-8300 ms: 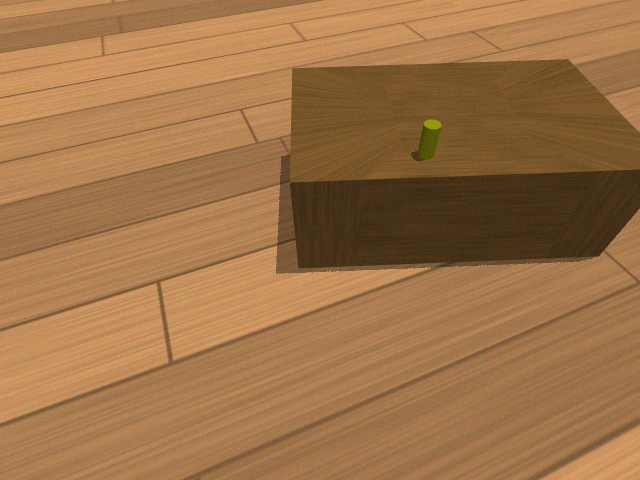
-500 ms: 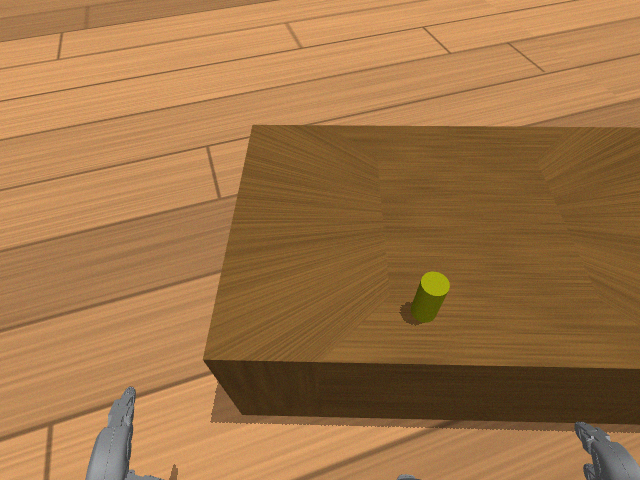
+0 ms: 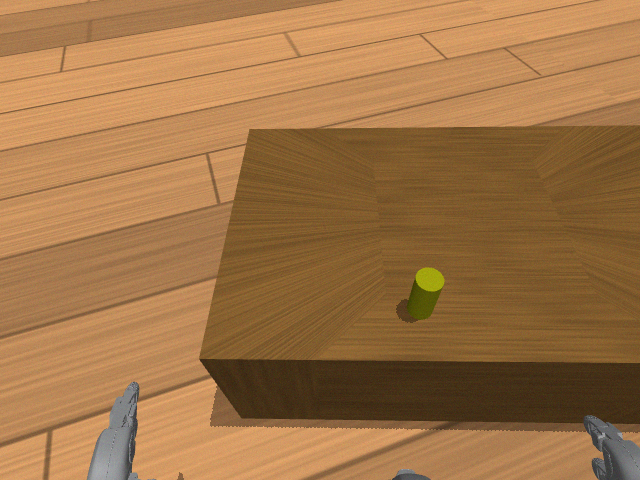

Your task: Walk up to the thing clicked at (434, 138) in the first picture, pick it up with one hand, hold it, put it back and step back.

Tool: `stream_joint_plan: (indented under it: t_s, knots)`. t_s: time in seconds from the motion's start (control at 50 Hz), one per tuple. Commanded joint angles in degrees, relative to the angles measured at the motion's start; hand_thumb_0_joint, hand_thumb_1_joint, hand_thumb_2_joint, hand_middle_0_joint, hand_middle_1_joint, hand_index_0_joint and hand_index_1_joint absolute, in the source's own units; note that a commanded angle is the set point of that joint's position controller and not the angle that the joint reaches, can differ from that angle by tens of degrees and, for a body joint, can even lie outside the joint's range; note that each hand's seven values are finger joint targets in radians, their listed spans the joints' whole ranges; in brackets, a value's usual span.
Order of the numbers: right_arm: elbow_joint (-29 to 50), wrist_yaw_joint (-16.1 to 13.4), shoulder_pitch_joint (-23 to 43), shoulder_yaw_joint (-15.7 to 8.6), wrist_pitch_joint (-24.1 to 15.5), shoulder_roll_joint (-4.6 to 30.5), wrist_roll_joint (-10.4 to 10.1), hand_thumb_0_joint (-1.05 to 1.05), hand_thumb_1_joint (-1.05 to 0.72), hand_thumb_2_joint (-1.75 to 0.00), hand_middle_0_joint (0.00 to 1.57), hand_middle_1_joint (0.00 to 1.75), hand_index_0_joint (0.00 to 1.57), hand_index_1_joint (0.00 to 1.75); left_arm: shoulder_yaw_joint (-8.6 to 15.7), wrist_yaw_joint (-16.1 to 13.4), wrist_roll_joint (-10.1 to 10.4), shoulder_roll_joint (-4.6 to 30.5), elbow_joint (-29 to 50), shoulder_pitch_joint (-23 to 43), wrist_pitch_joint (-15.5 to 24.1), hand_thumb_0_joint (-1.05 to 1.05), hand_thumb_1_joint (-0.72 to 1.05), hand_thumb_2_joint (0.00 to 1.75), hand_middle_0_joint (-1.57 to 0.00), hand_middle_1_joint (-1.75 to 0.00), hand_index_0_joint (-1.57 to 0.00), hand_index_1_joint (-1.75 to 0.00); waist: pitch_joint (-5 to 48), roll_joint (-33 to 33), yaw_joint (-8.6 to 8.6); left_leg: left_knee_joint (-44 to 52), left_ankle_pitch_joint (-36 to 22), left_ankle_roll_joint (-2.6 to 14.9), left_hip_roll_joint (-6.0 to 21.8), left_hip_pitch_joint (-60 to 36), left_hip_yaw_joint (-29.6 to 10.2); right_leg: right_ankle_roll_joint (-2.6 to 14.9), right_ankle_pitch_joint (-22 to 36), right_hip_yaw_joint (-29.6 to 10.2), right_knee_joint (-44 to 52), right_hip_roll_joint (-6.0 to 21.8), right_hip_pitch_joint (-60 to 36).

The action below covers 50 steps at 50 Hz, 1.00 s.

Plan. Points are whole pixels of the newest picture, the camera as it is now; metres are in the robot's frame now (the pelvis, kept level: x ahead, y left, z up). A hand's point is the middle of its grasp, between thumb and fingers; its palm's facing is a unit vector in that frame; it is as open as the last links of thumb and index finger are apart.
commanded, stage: go down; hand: right
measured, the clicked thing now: (424, 294) +0.49 -0.17 -0.22
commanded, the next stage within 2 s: approach in 1.54 s
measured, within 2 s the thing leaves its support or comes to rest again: neither
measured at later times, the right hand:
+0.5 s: hand (593, 336) +0.29 -0.31 +0.01, palm faces +0.15 +0.97 -0.17, open 17.4 cm
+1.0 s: hand (612, 274) +0.36 -0.34 +0.05, palm faces +0.13 +0.99 -0.07, open 17.4 cm
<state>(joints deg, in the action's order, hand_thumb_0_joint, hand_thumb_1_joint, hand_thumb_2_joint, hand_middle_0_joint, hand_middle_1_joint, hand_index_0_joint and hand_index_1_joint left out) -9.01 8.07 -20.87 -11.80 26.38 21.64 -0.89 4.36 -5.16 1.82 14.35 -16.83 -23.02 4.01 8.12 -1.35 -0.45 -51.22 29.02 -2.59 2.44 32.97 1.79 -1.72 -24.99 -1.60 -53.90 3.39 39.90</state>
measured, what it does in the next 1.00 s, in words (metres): stands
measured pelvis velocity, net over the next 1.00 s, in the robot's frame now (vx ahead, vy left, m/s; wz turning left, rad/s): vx -0.01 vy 0.00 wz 0.02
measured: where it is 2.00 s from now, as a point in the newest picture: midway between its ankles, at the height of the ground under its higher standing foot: outside the picture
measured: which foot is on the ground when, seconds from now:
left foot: down 0.00-1.00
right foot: down 0.00-1.00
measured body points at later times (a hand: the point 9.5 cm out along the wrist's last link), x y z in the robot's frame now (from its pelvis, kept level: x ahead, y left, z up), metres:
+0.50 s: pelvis -0.02 +0.01 +0.00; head +0.02 +0.00 +0.45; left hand +0.12 +0.28 -0.04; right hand +0.28 -0.36 +0.02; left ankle -0.04 +0.15 -0.69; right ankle +0.02 -0.13 -0.69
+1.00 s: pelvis -0.01 +0.00 +0.01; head +0.05 -0.03 +0.45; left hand +0.13 +0.27 -0.04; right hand +0.35 -0.39 +0.06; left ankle -0.04 +0.15 -0.69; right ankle +0.02 -0.13 -0.69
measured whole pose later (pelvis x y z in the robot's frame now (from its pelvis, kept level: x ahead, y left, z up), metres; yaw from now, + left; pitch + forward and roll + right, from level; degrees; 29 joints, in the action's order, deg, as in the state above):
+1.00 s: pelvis -0.01 +0.00 +0.01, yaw +1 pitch +13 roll +3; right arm -61.3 28.5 27.5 -30.1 -6.0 42.2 -6.7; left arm -0.7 -6.4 -0.2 15.4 -24.4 -17.4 9.9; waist 5.8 0.8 -5.5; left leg -48.2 25.4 -2.3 1.0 35.8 1.5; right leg -1.7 -22.2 -1.5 -51.6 4.6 42.6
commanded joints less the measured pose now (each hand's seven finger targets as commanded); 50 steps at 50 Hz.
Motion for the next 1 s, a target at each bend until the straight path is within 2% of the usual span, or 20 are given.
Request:
stream_joint_plan:
  t_s: [0.0, 0.06, 0.08, 0.18, 0.2, 0.3, 0.32, 0.36, 0.44, 0.54, 0.58, 0.64, 0.68, 0.74, 0.76, 0.8, 0.84, 0.9, 0.92, 0.98]
  knots:
    - [11.4, -0.6, 2.5, -6.1, -2.1, 11.7, 0.0, 0.00, 0.56, -0.03, 0.04, 0.05, 0.04, 0.05, 4.5, -1.4, -0.2, 9.5, 13.0, 1.3, 3.4, 0.00, -0.53, 0.04, -0.06, -0.06, -0.06, -0.06, 6.7, -1.2, -0.60, 7.1, -14.8, 2.01, -2.4, 1.1, 1.8, 1.67, 13.8, 1.5, 7.3, -2.4, -10.6]
    - [12.5, -1.0, 9.3, -7.6, -3.6, 14.6, 0.1, 0.00, 0.53, -0.03, 0.04, 0.05, 0.05, 0.05, 3.7, -2.3, -0.3, 9.7, 14.0, 2.2, 4.1, 0.00, -0.53, 0.04, -0.06, -0.06, -0.06, -0.06, 5.6, -1.6, -1.40, 7.3, -12.0, 1.90, -2.3, 2.2, 1.8, 1.62, 10.5, 1.0, 7.9, -2.2, -9.7]
    - [13.0, -1.0, 11.1, -7.9, -4.2, 14.9, 0.0, 0.00, 0.52, -0.02, 0.05, 0.05, 0.05, 0.05, 1.9, -2.4, -0.4, 7.8, 13.0, 0.5, 4.3, 0.00, -0.53, 0.04, -0.06, -0.06, -0.06, -0.06, 5.1, -3.0, -1.30, 7.2, -10.8, 1.97, -2.2, 2.4, 1.7, 1.58, 9.2, 0.8, 8.4, -2.2, -9.7]
    - [10.1, 0.2, 21.4, -11.7, -8.5, 19.2, -2.3, 0.00, 0.55, -0.01, 0.05, 0.05, 0.05, 0.05, 2.0, -3.6, -0.8, 8.5, 9.4, 1.4, 6.3, 0.00, -0.53, 0.04, -0.06, -0.06, -0.06, -0.06, 4.1, -6.7, -1.50, 7.3, -6.8, 2.39, -2.2, 3.9, 1.2, 1.45, 4.6, -0.1, 9.9, -1.9, -9.7]
    - [8.1, 1.0, 22.6, -12.0, -9.2, 19.4, -2.6, 0.00, 0.55, -0.01, 0.05, 0.05, 0.05, 0.05, -0.2, -3.5, -0.9, 6.2, 6.0, -1.0, 6.5, 0.00, -0.53, 0.04, -0.06, -0.05, -0.06, -0.05, 3.9, -7.8, -1.55, 7.1, -8.1, 2.41, -2.1, 3.8, 1.1, 1.45, 5.7, 0.1, 9.6, -2.1, -9.9]
    - [-3.9, 5.1, 35.5, -14.5, -11.6, 23.5, -4.3, 0.00, 0.54, -0.02, 0.05, 0.05, 0.05, 0.05, 4.4, -3.8, -0.7, 11.9, 7.4, 1.1, 8.1, 0.00, -0.52, 0.04, -0.05, -0.05, -0.06, -0.05, 7.0, -6.3, -3.82, 7.4, -9.6, 2.30, -2.4, 3.5, 1.6, 1.55, 6.4, -0.5, 9.8, -1.7, -12.0]
    - [-7.8, 6.3, 37.6, -13.6, -11.9, 22.4, -4.4, 0.00, 0.53, -0.02, 0.06, 0.05, 0.05, 0.05, 3.1, -3.7, -0.6, 11.0, 8.3, 1.8, 8.5, 0.00, -0.52, 0.04, -0.05, -0.05, -0.05, -0.05, 6.5, -4.6, -4.02, 7.7, -10.3, 2.24, -2.4, 3.5, 1.7, 1.76, 7.1, -0.6, 9.8, -1.6, -12.0]
    - [-16.9, 8.4, 40.0, -14.9, -12.8, 24.6, -4.8, 0.00, 0.51, -0.01, 0.07, 0.04, 0.06, 0.04, 3.0, -3.5, -0.4, 11.4, 8.1, 2.4, 9.0, 0.00, -0.53, 0.04, -0.05, -0.05, -0.05, -0.05, 6.6, -1.6, -3.94, 8.0, -11.1, 2.14, -2.4, 3.0, 1.8, 2.12, 8.2, -0.8, 9.1, -1.6, -11.0]
    - [-24.9, 12.2, 44.5, -15.9, -15.9, 27.3, -5.3, 0.00, 0.52, -0.01, 0.06, 0.04, 0.05, 0.04, -2.4, -2.6, -0.7, 7.5, 6.4, 3.7, 9.6, 0.00, -0.53, 0.04, -0.05, -0.05, -0.05, -0.05, 6.2, -2.2, -1.24, 9.4, -10.1, 2.23, -2.0, 1.9, 0.3, 2.19, 8.5, 0.5, 9.1, -2.0, -9.4]
    - [-28.4, 14.6, 51.0, -21.6, -22.9, 37.2, -5.4, 0.00, 0.56, -0.01, 0.06, 0.04, 0.05, 0.04, 0.4, -2.3, -1.1, 10.8, 5.6, 5.1, 9.9, 0.00, -0.53, 0.04, -0.05, -0.05, -0.05, -0.05, 12.6, -4.3, -0.81, 8.0, -16.7, 2.59, -2.4, -1.1, 0.1, 2.34, 14.6, 1.0, 8.2, -2.1, -12.2]
    - [-30.3, 14.9, 53.2, -23.1, -25.7, 39.0, -5.5, 0.00, 0.58, -0.01, 0.05, 0.05, 0.05, 0.05, 1.4, -2.6, -1.2, 12.4, 8.5, 7.7, 10.2, 0.00, -0.54, 0.04, -0.05, -0.05, -0.05, -0.05, 15.7, -3.4, -1.16, 7.5, -19.5, 2.54, -2.4, -2.7, -0.2, 2.58, 17.1, 1.0, 7.6, -2.0, -12.9]
    - [-33.4, 16.0, 56.6, -23.4, -29.6, 39.5, -6.1, 0.00, 0.57, -0.01, 0.05, 0.05, 0.05, 0.05, -1.3, -2.5, -1.4, 10.9, 8.5, 8.7, 9.9, 0.00, -0.53, 0.04, -0.05, -0.05, -0.05, -0.05, 14.1, -4.1, -1.64, 8.1, -18.3, 2.67, -2.7, -2.0, -0.7, 2.77, 15.8, 1.0, 8.1, -1.8, -12.6]
    - [-35.8, 17.0, 58.2, -22.4, -31.4, 38.6, -6.1, 0.00, 0.56, -0.02, 0.05, 0.04, 0.05, 0.04, -3.1, -2.3, -1.7, 7.7, 0.2, 2.6, 9.1, 0.00, -0.54, 0.05, -0.05, -0.05, -0.05, -0.05, 12.9, -7.0, -2.55, 8.0, -19.2, 2.70, -2.6, -0.2, -1.0, 2.80, 16.5, 1.4, 8.0, -2.0, -13.0]
    - [-34.8, 18.2, 62.0, -22.1, -33.6, 40.3, -6.5, 0.00, 0.55, -0.02, 0.05, 0.05, 0.05, 0.05, -0.4, -2.7, -1.8, 10.8, 3.7, 4.6, 9.2, 0.00, -0.53, 0.05, -0.05, -0.05, -0.05, -0.05, 18.3, -7.2, -4.31, 8.0, -21.6, 2.64, -2.9, 0.0, -0.7, 2.87, 19.7, 0.9, 7.9, -1.5, -17.5]
    - [-36.8, 18.7, 61.7, -21.6, -33.8, 40.0, -6.4, 0.00, 0.55, -0.03, 0.05, 0.05, 0.05, 0.05, -0.1, -2.8, -2.1, 11.4, 2.6, 3.7, 9.1, 0.00, -0.53, 0.05, -0.05, -0.06, -0.05, -0.05, 16.6, -7.7, -4.99, 8.2, -21.6, 2.59, -3.0, 1.2, -0.5, 2.83, 19.7, 0.9, 7.9, -1.6, -17.5]
    - [-38.8, 19.5, 61.7, -20.4, -34.3, 38.4, -6.7, 0.00, 0.52, -0.02, 0.06, 0.04, 0.05, 0.04, -1.4, -2.5, -2.1, 9.8, -1.5, 2.2, 8.7, 0.00, -0.53, 0.04, -0.05, -0.06, -0.05, -0.05, 13.7, -7.6, -4.66, 8.4, -21.2, 2.55, -3.0, 2.7, -0.3, 2.88, 19.4, 0.8, 8.0, -1.6, -16.2]
    - [-38.4, 19.8, 64.5, -21.4, -35.2, 40.7, -7.1, 0.00, 0.51, -0.02, 0.06, 0.04, 0.06, 0.04, 0.3, -2.5, -2.2, 12.0, 0.6, 5.2, 9.0, 0.00, -0.53, 0.04, -0.05, -0.06, -0.05, -0.05, 15.8, -8.0, -4.96, 8.6, -20.9, 2.62, -3.1, 2.8, -0.1, 2.84, 19.5, 0.5, 8.2, -1.4, -17.4]
    - [-40.9, 20.5, 64.7, -21.3, -35.7, 40.8, -7.3, 0.00, 0.51, -0.03, 0.06, 0.04, 0.05, 0.04, 0.7, -2.4, -2.1, 12.4, 0.9, 5.4, 8.9, 0.00, -0.53, 0.05, -0.05, -0.06, -0.05, -0.05, 17.1, -6.4, -5.05, 8.6, -23.6, 2.37, -3.3, 1.6, 0.6, 2.76, 23.5, 0.0, 7.6, -1.3, -18.7]
    - [-42.2, 20.5, 64.2, -21.5, -35.8, 41.1, -7.1, 0.00, 0.51, -0.03, 0.06, 0.04, 0.05, 0.04, -0.5, -2.2, -2.0, 11.0, -0.7, 4.0, 8.6, 0.00, -0.53, 0.05, -0.05, -0.06, -0.05, -0.05, 16.0, -6.8, -4.89, 8.4, -24.4, 2.35, -3.2, 1.5, 0.5, 2.80, 24.4, 0.2, 7.4, -1.4, -17.7]
    - [-43.2, 20.4, 65.0, -22.2, -36.7, 42.2, -7.1, 0.00, 0.48, -0.02, 0.07, 0.04, 0.06, 0.04, 1.1, -2.0, -2.0, 13.3, 4.1, 7.5, 8.6, 0.00, -0.53, 0.05, -0.05, -0.06, -0.06, -0.06, 18.3, -5.9, -4.76, 8.5, -24.5, 2.49, -3.4, 0.6, 0.8, 2.70, 26.0, -0.1, 7.7, -1.3, -18.4]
